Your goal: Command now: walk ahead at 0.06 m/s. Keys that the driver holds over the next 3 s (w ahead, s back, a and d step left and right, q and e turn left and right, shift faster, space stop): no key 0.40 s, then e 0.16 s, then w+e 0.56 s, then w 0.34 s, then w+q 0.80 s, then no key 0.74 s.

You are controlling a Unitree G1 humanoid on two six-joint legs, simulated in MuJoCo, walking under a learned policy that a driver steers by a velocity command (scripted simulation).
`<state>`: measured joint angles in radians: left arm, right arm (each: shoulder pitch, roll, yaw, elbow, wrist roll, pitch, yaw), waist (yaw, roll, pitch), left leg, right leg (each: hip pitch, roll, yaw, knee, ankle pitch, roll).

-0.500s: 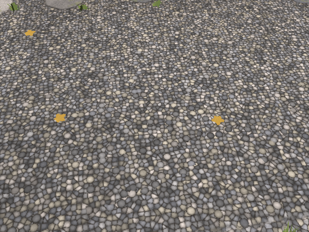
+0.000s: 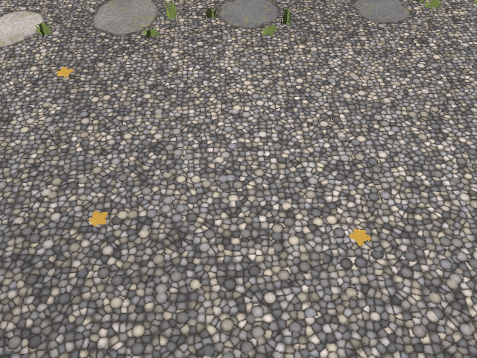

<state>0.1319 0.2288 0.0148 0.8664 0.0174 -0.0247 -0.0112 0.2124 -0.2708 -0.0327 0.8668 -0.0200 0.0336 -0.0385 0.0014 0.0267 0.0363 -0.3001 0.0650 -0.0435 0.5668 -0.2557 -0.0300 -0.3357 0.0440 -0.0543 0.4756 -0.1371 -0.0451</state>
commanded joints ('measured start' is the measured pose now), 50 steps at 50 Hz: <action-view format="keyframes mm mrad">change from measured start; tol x32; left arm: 1 -1 113 24 -45 -1 -4 7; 50 205 178 76 -17 -32 -55 27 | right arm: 1 46 -177 -40 -18 2 -6 -7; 50 -235 -94 -55 -74 15 -159 41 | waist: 1 25 48 2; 31 -53 189 -32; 39 86 41 -33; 41 137 -441 -96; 50 22 -82 17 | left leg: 1 48 44 -49 -152 -111 79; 20 88 -13 10 -137 226 39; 36 129 268 -87 -358 -206 159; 42 -631 -59 -34 753 -354 19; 50 -401 -10 15 239 195 4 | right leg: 1 -60 -87 109 -169 -358 11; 25 60 -71 102 42 210 -22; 32 -287 -105 83 508 -447 4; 39 311 31 -134 123 -164 -16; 42 548 -437 907 -337 -465 -372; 50 268 -202 319 -313 117 -177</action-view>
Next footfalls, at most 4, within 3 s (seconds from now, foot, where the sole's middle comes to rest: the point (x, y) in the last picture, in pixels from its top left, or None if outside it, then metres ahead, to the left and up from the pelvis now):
1.26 left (270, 355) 0.50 -0.05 -0.77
1.74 right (389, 310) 0.63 -0.40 -0.77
2.26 left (311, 217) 0.96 -0.21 -0.77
2.72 right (366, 184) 1.11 -0.42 -0.77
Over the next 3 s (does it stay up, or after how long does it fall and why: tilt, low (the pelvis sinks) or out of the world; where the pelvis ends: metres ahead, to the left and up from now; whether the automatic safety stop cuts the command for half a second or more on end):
stays up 1.01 -0.32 0.00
